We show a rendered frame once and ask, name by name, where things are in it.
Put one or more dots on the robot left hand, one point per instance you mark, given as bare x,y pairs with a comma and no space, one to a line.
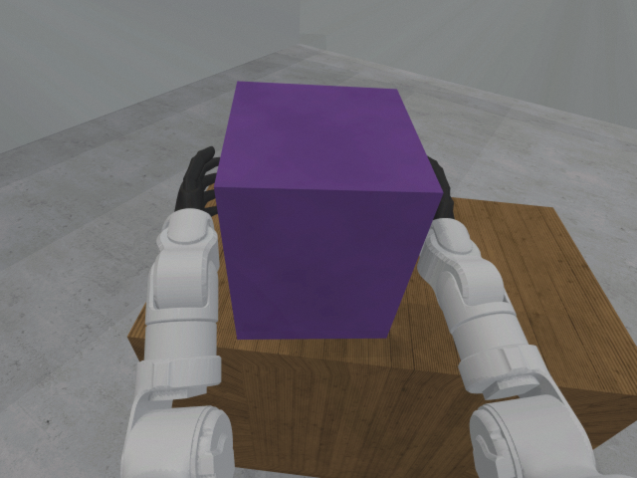
191,193

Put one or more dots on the robot right upper arm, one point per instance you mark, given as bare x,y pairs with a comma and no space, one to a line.
531,437

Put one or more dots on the carton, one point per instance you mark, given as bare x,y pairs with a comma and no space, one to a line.
325,196

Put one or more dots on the robot left upper arm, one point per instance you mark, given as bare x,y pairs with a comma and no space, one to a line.
181,442

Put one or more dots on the right robot forearm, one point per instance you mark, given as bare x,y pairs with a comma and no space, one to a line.
496,358

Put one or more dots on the pedestal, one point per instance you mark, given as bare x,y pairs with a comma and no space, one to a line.
398,407

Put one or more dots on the robot right hand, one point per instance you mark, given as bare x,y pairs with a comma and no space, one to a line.
445,208

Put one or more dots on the left robot forearm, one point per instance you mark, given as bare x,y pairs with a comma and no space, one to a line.
180,351

